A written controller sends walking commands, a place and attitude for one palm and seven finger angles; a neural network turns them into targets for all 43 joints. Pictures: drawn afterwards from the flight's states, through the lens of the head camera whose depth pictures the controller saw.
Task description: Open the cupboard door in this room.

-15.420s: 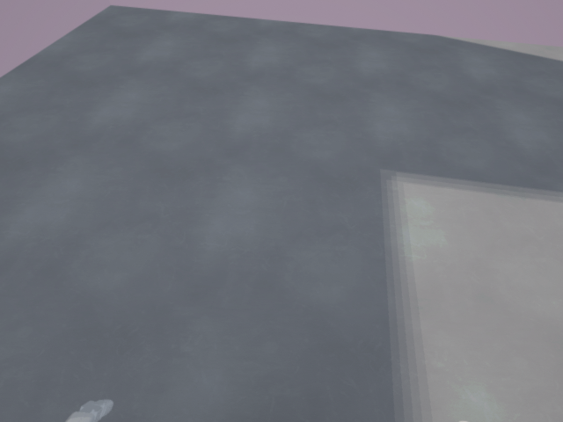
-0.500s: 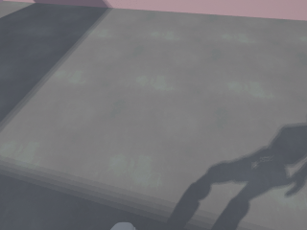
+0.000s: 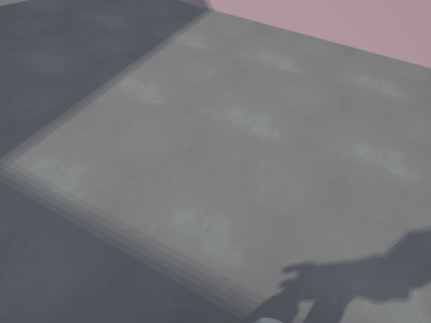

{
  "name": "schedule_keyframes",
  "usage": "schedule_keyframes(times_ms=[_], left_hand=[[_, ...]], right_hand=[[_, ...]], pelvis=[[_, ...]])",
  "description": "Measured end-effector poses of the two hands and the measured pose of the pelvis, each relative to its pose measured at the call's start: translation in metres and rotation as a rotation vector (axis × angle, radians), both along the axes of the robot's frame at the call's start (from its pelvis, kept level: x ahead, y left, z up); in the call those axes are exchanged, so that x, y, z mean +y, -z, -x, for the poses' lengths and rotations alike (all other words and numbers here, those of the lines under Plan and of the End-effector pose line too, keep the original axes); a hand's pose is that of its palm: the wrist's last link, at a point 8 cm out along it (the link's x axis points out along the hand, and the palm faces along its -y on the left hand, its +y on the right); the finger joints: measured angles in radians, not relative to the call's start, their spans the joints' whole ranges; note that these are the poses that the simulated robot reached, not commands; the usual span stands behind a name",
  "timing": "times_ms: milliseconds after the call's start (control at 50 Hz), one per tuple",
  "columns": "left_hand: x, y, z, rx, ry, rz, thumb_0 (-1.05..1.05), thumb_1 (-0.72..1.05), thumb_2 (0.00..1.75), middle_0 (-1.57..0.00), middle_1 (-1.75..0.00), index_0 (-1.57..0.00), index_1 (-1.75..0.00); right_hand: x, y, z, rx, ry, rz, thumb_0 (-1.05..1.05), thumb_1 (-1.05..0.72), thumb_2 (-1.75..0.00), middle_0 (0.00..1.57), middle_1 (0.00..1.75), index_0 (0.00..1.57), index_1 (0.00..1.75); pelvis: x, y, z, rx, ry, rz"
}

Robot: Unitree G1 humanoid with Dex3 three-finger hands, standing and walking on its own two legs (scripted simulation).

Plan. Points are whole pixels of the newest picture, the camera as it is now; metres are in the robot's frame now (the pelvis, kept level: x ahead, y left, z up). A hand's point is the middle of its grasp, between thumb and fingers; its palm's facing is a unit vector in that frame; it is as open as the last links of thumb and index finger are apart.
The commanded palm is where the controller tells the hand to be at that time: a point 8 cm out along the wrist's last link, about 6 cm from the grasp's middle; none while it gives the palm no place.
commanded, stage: turn or walk to find it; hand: left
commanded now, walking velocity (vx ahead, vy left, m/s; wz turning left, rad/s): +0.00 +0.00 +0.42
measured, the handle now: out of the picture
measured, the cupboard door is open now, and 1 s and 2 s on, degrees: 0 0 0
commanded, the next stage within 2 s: none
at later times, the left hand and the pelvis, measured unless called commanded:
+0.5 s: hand out of the picture +0.00 +0.13 -0.15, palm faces +0.26 -0.92 -0.28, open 7.3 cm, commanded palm none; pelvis -0.03 -0.07 +0.00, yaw +15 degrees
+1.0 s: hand out of the picture -0.12 +0.19 -0.17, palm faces +0.48 -0.84 -0.24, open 7.4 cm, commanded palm none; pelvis -0.07 -0.03 +0.00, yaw +26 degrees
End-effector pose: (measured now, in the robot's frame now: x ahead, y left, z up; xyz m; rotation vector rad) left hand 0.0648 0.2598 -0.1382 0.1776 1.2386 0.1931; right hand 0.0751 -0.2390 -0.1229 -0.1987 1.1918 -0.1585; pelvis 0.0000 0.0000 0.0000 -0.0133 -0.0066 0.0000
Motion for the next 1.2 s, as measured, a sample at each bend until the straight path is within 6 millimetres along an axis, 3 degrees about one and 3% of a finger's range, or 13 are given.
schedule_keyframes(times_ms=[140,220,360,480,600,720,800,880,1000,1080,1200], left_hand=[[-0.028,-0.012,-0.019,-0.082,0.007,-0.024,0.00,0.91,0.90,-0.19,-0.30,-0.20,-0.29],[-0.051,-0.017,-0.015,-0.131,-0.005,-0.050,0.00,0.91,0.90,-0.19,-0.30,-0.20,-0.29],[-0.077,-0.031,0.032,-0.103,-0.095,-0.061,0.00,0.91,0.90,-0.20,-0.30,-0.20,-0.30],[-0.085,-0.026,0.077,-0.056,-0.194,-0.048,0.00,0.91,0.90,-0.20,-0.30,-0.20,-0.30],[-0.079,-0.015,0.134,0.024,-0.295,-0.030,0.00,0.92,0.90,-0.20,-0.30,-0.20,-0.30],[-0.060,0.009,0.200,0.113,-0.398,0.006,0.00,0.91,0.90,-0.20,-0.30,-0.20,-0.30],[-0.047,0.022,0.228,0.162,-0.450,0.023,0.00,0.91,0.90,-0.20,-0.30,-0.20,-0.29],[-0.039,0.015,0.229,0.144,-0.476,0.034,0.00,0.91,0.90,-0.19,-0.30,-0.20,-0.29],[-0.034,0.004,0.209,0.058,-0.480,0.015,0.00,0.91,0.90,-0.19,-0.30,-0.20,-0.29],[-0.036,-0.002,0.187,0.010,-0.471,-0.010,0.00,0.91,0.90,-0.19,-0.30,-0.20,-0.29],[-0.053,-0.012,0.152,-0.078,-0.458,-0.069,0.00,0.91,0.90,-0.19,-0.30,-0.20,-0.29]], right_hand=[[-0.022,0.022,0.044,0.112,0.016,-0.038,0.01,-0.90,-0.90,0.20,0.30,0.21,0.30],[-0.044,0.039,0.062,0.164,0.013,-0.063,0.01,-0.90,-0.90,0.20,0.30,0.21,0.30],[-0.073,0.037,0.058,0.194,-0.048,-0.064,0.01,-0.90,-0.90,0.19,0.30,0.20,0.30],[-0.080,0.033,0.042,0.206,-0.131,-0.040,0.01,-0.91,-0.90,0.19,0.30,0.20,0.30],[-0.062,0.027,0.005,0.170,-0.242,-0.009,0.01,-0.91,-0.90,0.19,0.30,0.20,0.30],[-0.015,0.017,-0.042,0.036,-0.369,0.020,0.01,-0.91,-0.90,0.19,0.30,0.20,0.30],[0.016,0.006,-0.056,-0.041,-0.431,0.026,0.01,-0.91,-0.90,0.19,0.30,0.20,0.30],[0.032,-0.003,-0.056,-0.048,-0.467,0.028,0.01,-0.90,-0.90,0.19,0.30,0.20,0.30],[0.038,0.001,-0.047,-0.015,-0.486,0.004,0.01,-0.90,-0.90,0.20,0.30,0.21,0.30],[0.025,0.011,-0.036,0.027,-0.476,-0.013,0.01,-0.90,-0.90,0.20,0.30,0.21,0.30],[-0.012,0.039,-0.024,0.118,-0.461,-0.036,0.01,-0.90,-0.90,0.20,0.30,0.21,0.30]], pelvis=[[-0.023,0.005,0.011,0.016,-0.060,-0.017],[-0.043,0.011,0.018,0.015,-0.100,-0.025],[-0.063,0.001,0.025,-0.002,-0.178,-0.061],[-0.069,-0.001,0.030,0.002,-0.246,-0.066],[-0.063,0.001,0.040,0.012,-0.304,-0.059],[-0.043,0.012,0.055,0.016,-0.361,-0.025],[-0.032,0.015,0.062,0.009,-0.381,-0.023],[-0.026,0.006,0.064,0.006,-0.416,-0.002],[-0.027,0.001,0.065,0.013,-0.455,-0.003],[-0.036,0.003,0.063,0.018,-0.481,-0.014],[-0.062,0.013,0.054,0.030,-0.527,-0.038]])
